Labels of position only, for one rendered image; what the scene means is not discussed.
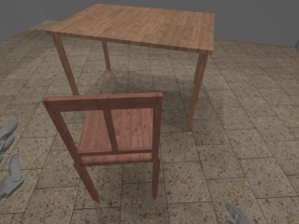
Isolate table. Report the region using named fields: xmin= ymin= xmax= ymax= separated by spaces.
xmin=46 ymin=3 xmax=215 ymax=128

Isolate left robot hand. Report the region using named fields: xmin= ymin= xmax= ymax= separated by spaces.
xmin=0 ymin=120 xmax=25 ymax=201

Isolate chair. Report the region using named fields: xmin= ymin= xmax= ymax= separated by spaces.
xmin=42 ymin=92 xmax=163 ymax=201

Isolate right robot hand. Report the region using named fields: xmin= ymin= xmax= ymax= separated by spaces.
xmin=224 ymin=203 xmax=251 ymax=224

